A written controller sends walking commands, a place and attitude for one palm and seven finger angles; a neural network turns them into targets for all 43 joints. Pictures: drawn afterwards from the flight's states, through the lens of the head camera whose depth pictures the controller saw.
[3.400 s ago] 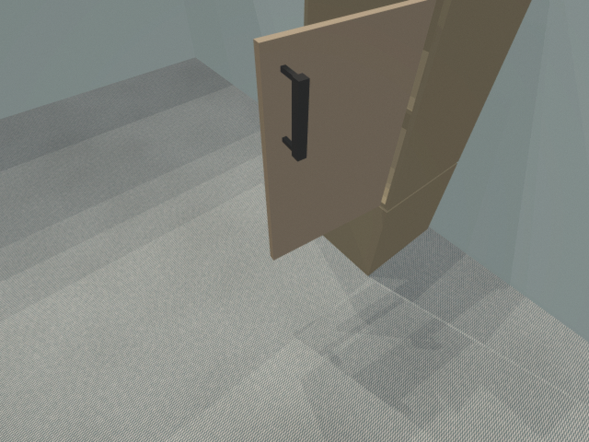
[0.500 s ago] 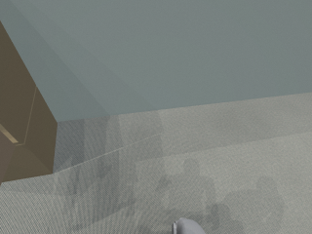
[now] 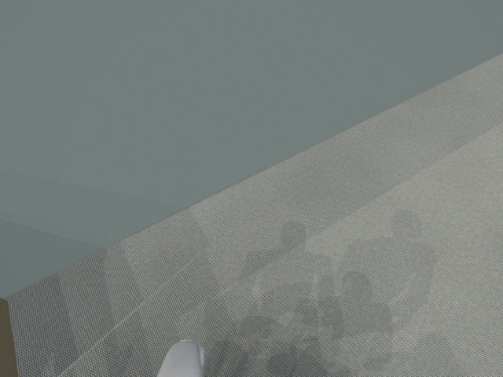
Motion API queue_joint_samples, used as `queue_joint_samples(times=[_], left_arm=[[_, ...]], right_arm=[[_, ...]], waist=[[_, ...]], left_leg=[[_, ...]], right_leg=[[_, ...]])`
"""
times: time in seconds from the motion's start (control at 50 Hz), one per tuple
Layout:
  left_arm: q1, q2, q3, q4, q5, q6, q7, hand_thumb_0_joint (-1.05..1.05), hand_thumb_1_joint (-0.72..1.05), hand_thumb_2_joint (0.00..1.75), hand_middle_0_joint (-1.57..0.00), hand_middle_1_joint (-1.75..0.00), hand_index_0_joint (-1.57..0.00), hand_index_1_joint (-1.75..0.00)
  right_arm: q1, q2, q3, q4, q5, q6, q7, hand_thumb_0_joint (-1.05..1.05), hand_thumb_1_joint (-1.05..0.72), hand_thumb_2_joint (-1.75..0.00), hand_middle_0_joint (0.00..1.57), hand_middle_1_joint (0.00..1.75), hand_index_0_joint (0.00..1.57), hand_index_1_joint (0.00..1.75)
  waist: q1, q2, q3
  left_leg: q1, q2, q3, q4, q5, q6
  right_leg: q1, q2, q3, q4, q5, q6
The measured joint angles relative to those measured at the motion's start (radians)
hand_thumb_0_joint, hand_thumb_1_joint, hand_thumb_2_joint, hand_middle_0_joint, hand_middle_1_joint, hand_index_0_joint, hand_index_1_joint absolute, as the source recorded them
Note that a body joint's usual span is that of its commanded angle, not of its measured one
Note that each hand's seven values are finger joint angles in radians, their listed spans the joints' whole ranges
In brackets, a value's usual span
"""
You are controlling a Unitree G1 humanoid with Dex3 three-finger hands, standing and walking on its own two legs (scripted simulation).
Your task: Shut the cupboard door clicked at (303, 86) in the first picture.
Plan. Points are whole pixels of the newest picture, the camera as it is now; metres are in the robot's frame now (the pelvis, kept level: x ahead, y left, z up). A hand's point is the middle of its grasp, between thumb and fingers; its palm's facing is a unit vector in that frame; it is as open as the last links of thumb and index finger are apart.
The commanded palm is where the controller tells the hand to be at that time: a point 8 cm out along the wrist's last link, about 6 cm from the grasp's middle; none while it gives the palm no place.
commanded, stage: walk to a spot facing it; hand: left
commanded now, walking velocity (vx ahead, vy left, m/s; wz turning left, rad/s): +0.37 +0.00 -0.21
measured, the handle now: out of the picture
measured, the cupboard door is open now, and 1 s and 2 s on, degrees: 83 83 83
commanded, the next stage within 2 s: turn to face it in 0.32 s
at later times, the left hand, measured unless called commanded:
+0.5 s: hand (161, 311) +0.25 +0.20 -0.18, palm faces -0.07 -0.99 -0.14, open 7.4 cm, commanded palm none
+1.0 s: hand (200, 179) +0.56 +0.15 -0.15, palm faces +0.06 -0.98 -0.21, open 7.4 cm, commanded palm none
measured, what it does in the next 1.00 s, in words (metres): walks ahead: left foot, then right foot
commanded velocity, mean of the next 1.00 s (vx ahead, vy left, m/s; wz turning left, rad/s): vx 0.12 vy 0.00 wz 0.25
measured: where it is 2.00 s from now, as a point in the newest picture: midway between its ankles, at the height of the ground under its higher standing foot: (265, 287)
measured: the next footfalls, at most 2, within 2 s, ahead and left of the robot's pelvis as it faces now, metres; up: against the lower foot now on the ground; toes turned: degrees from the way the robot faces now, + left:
left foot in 0.36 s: +0.33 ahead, +0.08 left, +0.00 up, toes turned +0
right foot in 0.84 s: +0.50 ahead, -0.10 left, +0.00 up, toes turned -5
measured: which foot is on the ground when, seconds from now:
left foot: up 0.00-0.34, down 0.36-0.86, up 0.88-1.00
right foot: down 0.00-0.38, up 0.40-0.82, down 0.84-1.00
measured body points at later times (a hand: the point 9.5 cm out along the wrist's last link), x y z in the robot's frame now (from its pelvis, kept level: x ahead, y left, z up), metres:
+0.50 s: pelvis +0.28 +0.03 -0.01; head +0.32 +0.04 +0.44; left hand +0.26 +0.25 -0.17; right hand +0.33 -0.20 -0.15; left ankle +0.29 +0.08 -0.74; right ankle +0.15 -0.07 -0.61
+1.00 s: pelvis +0.44 -0.02 +0.00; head +0.47 -0.03 +0.45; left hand +0.56 +0.20 -0.13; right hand +0.41 -0.25 -0.16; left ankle +0.36 +0.10 -0.63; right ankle +0.46 -0.10 -0.74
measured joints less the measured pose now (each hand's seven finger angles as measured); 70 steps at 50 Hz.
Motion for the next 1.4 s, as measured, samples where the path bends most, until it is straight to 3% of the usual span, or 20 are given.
queue_joint_samples(times=[0.08, 0.14, 0.26, 0.32, 0.36, 0.4, 0.44, 0.48, 0.54, 0.62, 0.8, 0.84, 0.86, 0.9, 0.96, 1.06, 1.18, 1.3, 1.34, 1.4], left_arm=[[0.072, -0.022, -0.007, 0.03, -0.002, -0.021, 0.0, 0.0, 0.93, 0.9, -0.2, -0.3, -0.2, -0.29], [0.13, -0.04, -0.016, 0.048, 0.0, -0.028, 0.008, 0.0, 0.92, 0.9, -0.2, -0.3, -0.2, -0.29], [0.243, -0.076, -0.037, 0.094, 0.006, -0.034, 0.029, 0.0, 0.91, 0.9, -0.2, -0.3, -0.2, -0.29], [0.283, -0.086, -0.043, 0.129, 0.007, -0.028, 0.032, 0.0, 0.91, 0.9, -0.2, -0.3, -0.2, -0.29], [0.309, -0.088, -0.041, 0.154, 0.003, -0.021, 0.032, 0.01, 0.91, 0.9, -0.2, -0.3, -0.2, -0.29], [0.308, -0.085, -0.038, 0.168, -0.01, -0.007, 0.026, 0.01, 0.91, 0.9, -0.2, -0.3, -0.2, -0.29], [0.274, -0.077, -0.033, 0.162, -0.004, 0.01, 0.021, 0.01, 0.91, 0.9, -0.2, -0.3, -0.2, -0.29], [0.216, -0.066, -0.023, 0.141, 0.007, 0.022, 0.014, 0.01, 0.91, 0.9, -0.2, -0.3, -0.2, -0.29], [0.121, -0.05, -0.015, 0.09, 0.014, 0.027, 0.013, 0.01, 0.91, 0.9, -0.2, -0.3, -0.19, -0.29], [0.004, -0.02, -0.01, 0.038, 0.017, 0.029, 0.021, 0.01, 0.93, 0.9, -0.19, -0.3, -0.19, -0.29], [-0.159, -0.001, -0.021, -0.023, 0.0, 0.048, 0.019, 0.01, 0.92, 0.9, -0.19, -0.3, -0.19, -0.29], [-0.167, -0.01, -0.03, -0.04, -0.002, 0.038, 0.018, 0.01, 0.92, 0.9, -0.19, -0.3, -0.19, -0.29], [-0.169, -0.016, -0.034, -0.045, -0.001, 0.027, 0.019, 0.0, 0.92, 0.9, -0.19, -0.3, -0.19, -0.29], [-0.168, -0.028, -0.042, -0.054, -0.001, 0.012, 0.025, 0.0, 0.92, 0.9, -0.2, -0.3, -0.19, -0.29], [-0.143, -0.042, -0.048, -0.058, -0.001, 0.021, 0.037, 0.0, 0.91, 0.9, -0.2, -0.3, -0.2, -0.29], [-0.087, -0.054, -0.033, -0.044, -0.007, 0.025, 0.041, -0.01, 0.92, 0.9, -0.2, -0.3, -0.2, -0.3], [-0.052, -0.014, -0.017, -0.043, 0.011, 0.029, 0.032, -0.02, 0.94, 0.9, -0.2, -0.3, -0.2, -0.3], [0.01, 0.033, -0.005, -0.035, 0.016, 0.045, 0.018, 0.0, 0.92, 0.9, -0.2, -0.3, -0.2, -0.3], [0.015, 0.057, 0.001, -0.023, 0.009, 0.067, 0.014, 0.0, 0.92, 0.9, -0.2, -0.3, -0.2, -0.29], [0.005, 0.076, 0.009, -0.015, 0.012, 0.099, 0.018, 0.0, 0.92, 0.9, -0.2, -0.3, -0.19, -0.29]], right_arm=[[-0.076, -0.023, -0.005, -0.021, 0.003, -0.002, -0.001, 0.0, -0.91, -0.9, 0.2, 0.3, 0.2, 0.3], [-0.112, -0.031, -0.006, -0.018, 0.008, 0.006, 0.002, 0.0, -0.91, -0.9, 0.2, 0.3, 0.2, 0.3], [-0.172, -0.026, 0.001, -0.002, 0.008, 0.015, 0.015, 0.0, -0.91, -0.9, 0.2, 0.3, 0.2, 0.3], [-0.189, -0.007, 0.011, -0.004, 0.008, 0.001, 0.015, 0.0, -0.91, -0.9, 0.2, 0.3, 0.2, 0.3], [-0.177, 0.008, 0.02, -0.007, 0.006, -0.019, 0.01, 0.0, -0.91, -0.9, 0.2, 0.3, 0.2, 0.3], [-0.156, 0.024, 0.026, -0.013, -0.005, -0.041, 0.003, 0.0, -0.91, -0.9, 0.2, 0.3, 0.2, 0.3], [-0.116, 0.027, 0.03, -0.015, -0.001, -0.049, -0.004, 0.0, -0.91, -0.9, 0.2, 0.3, 0.2, 0.3], [-0.064, 0.024, 0.03, 0.005, -0.001, -0.061, -0.018, 0.0, -0.91, -0.9, 0.2, 0.3, 0.2, 0.3], [0.013, 0.006, 0.013, 0.054, 0.007, -0.076, -0.043, -0.01, -0.94, -0.9, 0.21, 0.3, 0.2, 0.3], [0.114, -0.008, 0.018, 0.122, 0.008, -0.056, -0.038, -0.01, -0.94, -0.9, 0.2, 0.3, 0.2, 0.3], [0.26, 0.032, 0.027, 0.177, 0.002, 0.004, -0.025, 0.0, -0.91, -0.9, 0.2, 0.3, 0.2, 0.3], [0.272, 0.038, 0.022, 0.178, 0.009, 0.013, -0.023, 0.0, -0.91, -0.9, 0.2, 0.3, 0.2, 0.3], [0.269, 0.039, 0.019, 0.179, 0.016, 0.018, -0.021, 0.0, -0.91, -0.9, 0.21, 0.3, 0.2, 0.3], [0.236, 0.035, 0.01, 0.17, 0.024, 0.033, -0.016, 0.0, -0.91, -0.9, 0.21, 0.3, 0.2, 0.3], [0.169, 0.024, -0.003, 0.138, 0.019, 0.058, -0.007, 0.0, -0.91, -0.9, 0.21, 0.3, 0.2, 0.3], [0.046, -0.018, -0.021, 0.066, 0.01, 0.077, 0.013, 0.0, -0.91, -0.9, 0.2, 0.3, 0.2, 0.3], [-0.067, -0.072, -0.038, 0.013, 0.002, 0.083, 0.024, 0.0, -0.91, -0.9, 0.2, 0.3, 0.2, 0.3], [-0.131, -0.098, -0.032, -0.048, 0.001, 0.063, 0.038, 0.0, -0.91, -0.9, 0.2, 0.3, 0.19, 0.3], [-0.142, -0.092, -0.029, -0.062, -0.002, 0.043, 0.037, 0.0, -0.91, -0.9, 0.2, 0.3, 0.2, 0.3], [-0.136, -0.078, -0.014, -0.068, -0.001, 0.03, 0.025, 0.0, -0.91, -0.9, 0.2, 0.3, 0.2, 0.3]], waist=[[0.029, 0.016, -0.02], [0.053, 0.016, -0.033], [0.097, 0.014, -0.045], [0.098, 0.004, -0.037], [0.086, 0.006, -0.041], [0.073, -0.008, -0.046], [0.069, -0.022, -0.04], [0.062, -0.018, -0.037], [0.052, -0.009, -0.034], [0.026, -0.003, -0.035], [-0.049, 0.01, -0.031], [-0.054, 0.016, -0.03], [-0.052, 0.021, -0.028], [-0.049, 0.027, -0.015], [-0.045, 0.019, -0.013], [-0.039, 0.015, -0.028], [0.0, 0.005, -0.02], [0.035, -0.025, -0.002], [0.035, -0.048, 0.004], [0.045, -0.047, 0.011]], left_leg=[[-0.069, -0.011, -0.014, -0.08, 0.048, -0.003], [-0.077, -0.035, 0.01, -0.13, 0.057, -0.001], [-0.04, -0.091, 0.079, -0.283, 0.036, 0.014], [0.037, -0.14, 0.124, -0.452, 0.005, 0.044], [0.13, -0.164, 0.146, -0.571, 0.053, 0.088], [0.166, -0.159, 0.169, -0.551, -0.026, 0.16], [0.222, -0.16, 0.195, -0.555, -0.071, 0.164], [0.287, -0.162, 0.198, -0.607, -0.073, 0.14], [0.373, -0.169, 0.187, -0.702, -0.063, 0.15], [0.452, -0.17, 0.146, -0.779, -0.064, 0.141], [0.515, -0.188, 0.044, -0.742, -0.161, 0.11], [0.5, -0.197, 0.025, -0.668, -0.193, 0.095], [0.464, -0.199, 0.017, -0.58, -0.201, 0.078], [0.348, -0.2, 0.012, -0.287, -0.3, 0.041], [0.203, -0.167, 0.027, -0.005, -0.289, 0.016], [0.06, -0.087, 0.027, 0.015, -0.162, -0.013], [0.073, -0.054, 0.065, -0.194, -0.141, -0.022], [0.231, -0.087, 0.129, -0.539, -0.065, 0.012], [0.216, -0.114, 0.123, -0.521, -0.081, 0.056], [0.224, -0.122, 0.102, -0.531, -0.092, 0.078]], right_leg=[[0.09, 0.006, 0.049, -0.087, -0.008, 0.031], [0.157, 0.004, 0.079, -0.123, -0.036, 0.022], [0.285, 0.01, 0.134, -0.167, -0.114, 0.023], [0.333, 0.011, 0.148, -0.132, -0.159, 0.037], [0.311, 0.026, 0.142, 0.013, -0.188, 0.067], [0.146, 0.023, 0.115, 0.423, -0.179, 0.117], [-0.018, -0.018, 0.091, 0.768, -0.167, 0.135], [-0.147, -0.07, 0.075, 0.902, -0.118, 0.154], [-0.281, -0.134, 0.084, 0.852, -0.075, 0.18], [-0.344, -0.178, 0.071, 0.625, 0.012, 0.199], [-0.254, -0.123, -0.006, 0.314, 0.01, 0.199], [-0.178, -0.109, -0.022, 0.193, 0.065, 0.181], [-0.146, -0.111, -0.032, 0.161, 0.034, 0.141], [-0.125, -0.124, -0.053, 0.176, -0.027, 0.096], [-0.068, -0.151, -0.087, 0.142, -0.039, 0.097], [-0.008, -0.178, -0.158, 0.069, -0.031, 0.101], [0.017, -0.215, -0.246, 0.084, -0.068, 0.117], [-0.017, -0.281, -0.305, 0.236, -0.168, 0.159], [-0.092, -0.29, -0.215, 0.413, -0.263, 0.205], [-0.205, -0.235, -0.068, 0.662, -0.302, 0.239]])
